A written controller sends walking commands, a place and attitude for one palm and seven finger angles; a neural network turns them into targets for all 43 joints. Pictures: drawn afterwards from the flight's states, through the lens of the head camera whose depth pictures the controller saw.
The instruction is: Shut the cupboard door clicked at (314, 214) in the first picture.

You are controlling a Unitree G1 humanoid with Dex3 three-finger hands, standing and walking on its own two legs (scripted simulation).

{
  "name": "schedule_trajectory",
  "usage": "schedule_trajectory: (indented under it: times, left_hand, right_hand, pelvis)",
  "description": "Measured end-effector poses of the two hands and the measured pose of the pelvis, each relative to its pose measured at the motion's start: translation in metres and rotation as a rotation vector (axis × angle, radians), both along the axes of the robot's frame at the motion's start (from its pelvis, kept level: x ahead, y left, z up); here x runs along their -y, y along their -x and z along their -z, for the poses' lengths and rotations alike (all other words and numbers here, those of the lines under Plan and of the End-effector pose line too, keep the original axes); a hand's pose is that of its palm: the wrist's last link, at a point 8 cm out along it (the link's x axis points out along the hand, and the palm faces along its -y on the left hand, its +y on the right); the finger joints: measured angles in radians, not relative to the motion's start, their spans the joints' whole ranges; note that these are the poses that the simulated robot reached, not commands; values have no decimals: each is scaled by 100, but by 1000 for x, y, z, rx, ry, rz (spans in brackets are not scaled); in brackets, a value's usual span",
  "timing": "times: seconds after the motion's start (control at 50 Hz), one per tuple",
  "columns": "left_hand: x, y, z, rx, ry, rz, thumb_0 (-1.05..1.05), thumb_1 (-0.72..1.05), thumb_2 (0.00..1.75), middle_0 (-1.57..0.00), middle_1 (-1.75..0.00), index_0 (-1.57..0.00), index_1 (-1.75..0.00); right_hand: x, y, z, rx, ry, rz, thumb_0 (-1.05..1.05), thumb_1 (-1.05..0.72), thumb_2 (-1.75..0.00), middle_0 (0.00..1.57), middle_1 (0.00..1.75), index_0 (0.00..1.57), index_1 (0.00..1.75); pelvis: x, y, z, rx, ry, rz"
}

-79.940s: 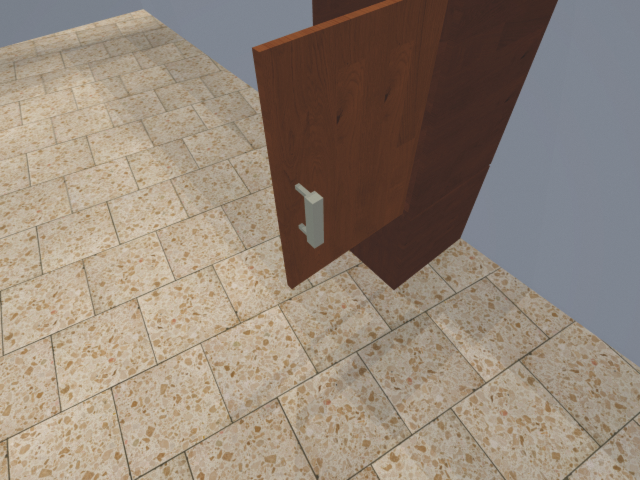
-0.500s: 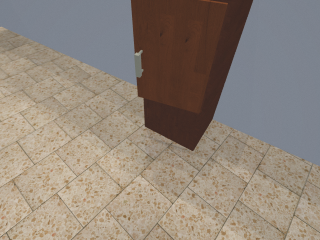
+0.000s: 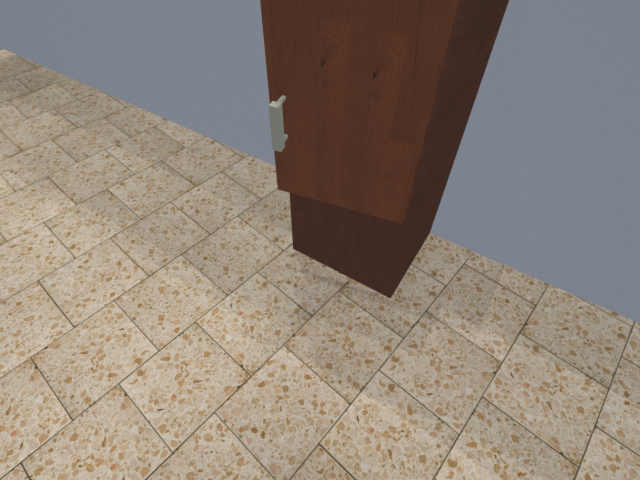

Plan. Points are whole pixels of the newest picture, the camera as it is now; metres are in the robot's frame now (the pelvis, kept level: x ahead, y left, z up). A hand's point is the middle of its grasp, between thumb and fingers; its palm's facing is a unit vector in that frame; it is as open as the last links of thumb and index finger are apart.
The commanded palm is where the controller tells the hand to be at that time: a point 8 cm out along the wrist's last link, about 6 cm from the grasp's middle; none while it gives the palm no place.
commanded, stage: walk to a spot facing it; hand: left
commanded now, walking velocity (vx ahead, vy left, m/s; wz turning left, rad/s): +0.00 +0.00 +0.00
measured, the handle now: (280, 123) +0.95 +0.15 -0.09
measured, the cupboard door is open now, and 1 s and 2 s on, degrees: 11 11 11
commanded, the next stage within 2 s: none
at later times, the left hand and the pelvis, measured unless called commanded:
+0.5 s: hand out of the picture +0.02 +0.21 -0.20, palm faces +0.19 -0.95 -0.23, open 7.4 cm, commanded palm none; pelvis +0.00 +0.00 -0.02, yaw +11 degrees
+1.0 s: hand out of the picture -0.01 +0.18 -0.16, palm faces +0.44 -0.84 -0.32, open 7.4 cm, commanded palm none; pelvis +0.00 -0.05 -0.01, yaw +28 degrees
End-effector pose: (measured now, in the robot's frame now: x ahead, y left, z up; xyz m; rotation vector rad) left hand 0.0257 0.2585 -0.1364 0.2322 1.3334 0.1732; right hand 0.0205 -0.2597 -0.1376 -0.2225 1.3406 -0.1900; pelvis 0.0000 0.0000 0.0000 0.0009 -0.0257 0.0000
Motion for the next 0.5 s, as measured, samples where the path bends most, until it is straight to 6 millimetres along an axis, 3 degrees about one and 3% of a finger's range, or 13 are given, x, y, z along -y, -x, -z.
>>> schedule_trajectory:
  times: [0.18, 0.28, 0.4, 0.5]
  left_hand:
    - [-2, -21, -2, 37, -11, 1, 1, 90, 90, -20, -30, -20, -29]
    - [3, -24, 1, 58, -12, -37, 1, 90, 90, -20, -30, -20, -29]
    - [10, -7, 11, 66, 4, -109, 1, 90, 90, -20, -30, -20, -29]
    - [4, 17, 30, 60, 26, -191, 1, 90, 90, -20, -30, -21, -29]
  right_hand:
    - [12, -22, -4, 25, 22, -22, 0, -91, -90, 20, 30, 20, 30]
    - [5, -30, 2, 11, 1, -51, 0, -91, -90, 20, 30, 20, 30]
    - [-11, -39, 15, -17, -39, -101, 0, -91, -90, 20, 30, 20, 30]
    - [-27, -53, 19, -14, -36, -161, 0, -91, -90, 20, 30, 20, 30]
  pelvis:
    - [4, -7, 0, -3, 0, -15]
    - [7, -7, 4, -12, -4, -52]
    - [8, -2, 13, -14, 10, -117]
    - [-1, 0, 24, -2, 21, -194]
